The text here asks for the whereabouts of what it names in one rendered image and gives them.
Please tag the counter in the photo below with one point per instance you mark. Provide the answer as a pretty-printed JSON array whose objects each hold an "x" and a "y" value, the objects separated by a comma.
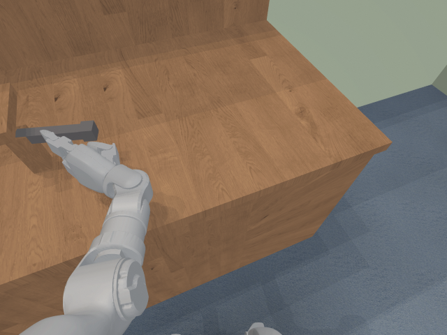
[{"x": 247, "y": 145}]

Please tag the robot left forearm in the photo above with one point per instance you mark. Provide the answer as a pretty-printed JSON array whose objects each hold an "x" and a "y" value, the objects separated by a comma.
[{"x": 125, "y": 225}]

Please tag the left robot hand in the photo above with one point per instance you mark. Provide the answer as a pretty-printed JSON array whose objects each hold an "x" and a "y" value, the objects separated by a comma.
[{"x": 88, "y": 164}]

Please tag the robot right shin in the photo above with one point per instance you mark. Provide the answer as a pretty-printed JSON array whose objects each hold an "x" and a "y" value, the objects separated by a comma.
[{"x": 256, "y": 324}]

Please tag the left robot upper arm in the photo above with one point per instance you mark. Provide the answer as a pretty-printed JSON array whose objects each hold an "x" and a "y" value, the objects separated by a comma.
[{"x": 100, "y": 299}]

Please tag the tap lever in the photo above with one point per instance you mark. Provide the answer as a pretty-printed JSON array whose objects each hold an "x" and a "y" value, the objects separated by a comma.
[{"x": 86, "y": 130}]

